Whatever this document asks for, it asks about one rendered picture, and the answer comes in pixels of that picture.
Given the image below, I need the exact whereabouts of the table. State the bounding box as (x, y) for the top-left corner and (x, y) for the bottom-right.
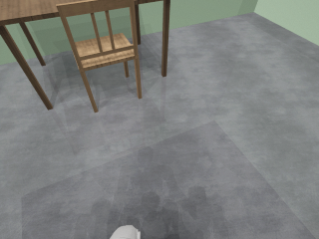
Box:
(0, 0), (170, 110)

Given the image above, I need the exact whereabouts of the chair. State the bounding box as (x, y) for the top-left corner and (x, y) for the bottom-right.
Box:
(56, 0), (143, 113)

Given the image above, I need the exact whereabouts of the robot left thigh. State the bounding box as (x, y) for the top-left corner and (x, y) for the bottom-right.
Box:
(110, 225), (141, 239)

